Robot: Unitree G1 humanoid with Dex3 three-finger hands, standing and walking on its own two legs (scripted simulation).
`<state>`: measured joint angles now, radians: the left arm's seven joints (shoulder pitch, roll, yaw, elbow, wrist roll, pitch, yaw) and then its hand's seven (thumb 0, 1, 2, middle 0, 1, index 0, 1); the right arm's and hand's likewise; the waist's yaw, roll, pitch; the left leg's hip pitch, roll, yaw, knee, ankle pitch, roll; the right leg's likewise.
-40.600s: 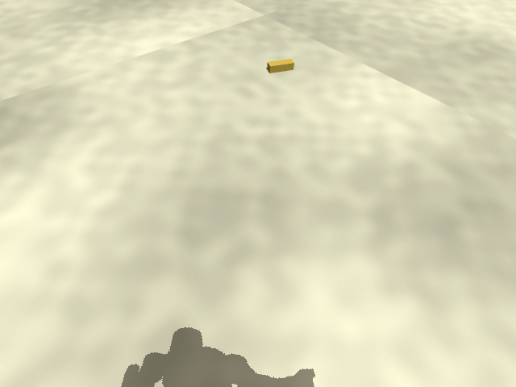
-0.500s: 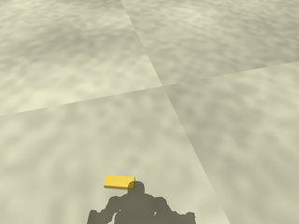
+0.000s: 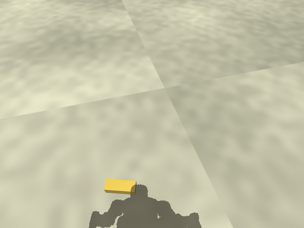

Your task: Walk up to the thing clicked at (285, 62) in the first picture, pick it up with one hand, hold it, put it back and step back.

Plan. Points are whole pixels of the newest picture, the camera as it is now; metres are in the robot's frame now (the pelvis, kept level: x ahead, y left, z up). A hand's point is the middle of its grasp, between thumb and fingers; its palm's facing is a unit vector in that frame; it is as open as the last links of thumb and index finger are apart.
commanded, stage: stand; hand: left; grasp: from above
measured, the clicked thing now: (120, 186) +0.47 +0.22 -0.75
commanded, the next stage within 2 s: step back in 0.68 s
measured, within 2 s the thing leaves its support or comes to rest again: neither
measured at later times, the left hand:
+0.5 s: hand out of the picture +0.07 +0.25 -0.16, palm faces +0.01 -0.94 -0.34, open 7.4 cm
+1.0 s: hand out of the picture +0.10 +0.32 -0.18, palm faces +0.01 -0.93 -0.38, open 7.4 cm
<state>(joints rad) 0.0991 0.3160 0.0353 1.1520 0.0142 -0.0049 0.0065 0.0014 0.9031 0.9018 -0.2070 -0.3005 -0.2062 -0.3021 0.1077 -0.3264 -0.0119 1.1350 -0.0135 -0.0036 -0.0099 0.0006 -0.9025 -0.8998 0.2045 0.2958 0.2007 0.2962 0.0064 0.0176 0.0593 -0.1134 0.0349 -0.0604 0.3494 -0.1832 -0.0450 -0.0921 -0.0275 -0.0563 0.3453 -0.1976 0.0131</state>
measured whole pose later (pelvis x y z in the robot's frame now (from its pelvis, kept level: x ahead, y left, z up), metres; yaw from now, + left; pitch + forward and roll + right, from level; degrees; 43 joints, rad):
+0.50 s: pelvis +0.00 +0.00 +0.00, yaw +0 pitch -3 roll +0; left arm 0.11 0.33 0.03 1.15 0.01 -0.01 0.00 0.00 0.90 0.90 -0.21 -0.30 -0.21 -0.30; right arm 0.12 -0.33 -0.01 1.14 -0.01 0.00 0.00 0.00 -0.90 -0.90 0.20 0.30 0.20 0.30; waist 0.00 0.01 0.06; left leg -0.12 0.04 -0.06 0.34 -0.18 -0.05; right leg -0.10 -0.02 -0.05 0.35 -0.20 0.01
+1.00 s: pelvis -0.04 +0.05 -0.03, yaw +1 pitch -2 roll +0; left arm 0.01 0.40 0.08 0.93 0.01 0.05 0.02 0.00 0.90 0.90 -0.21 -0.30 -0.21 -0.30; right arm 0.13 -0.40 -0.07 0.97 -0.02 0.03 0.01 0.00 -0.90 -0.90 0.20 0.30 0.20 0.30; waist -0.02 -0.04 0.19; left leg -0.31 -0.04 -0.01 0.69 -0.35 0.03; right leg -0.38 -0.08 0.04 0.75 -0.38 0.01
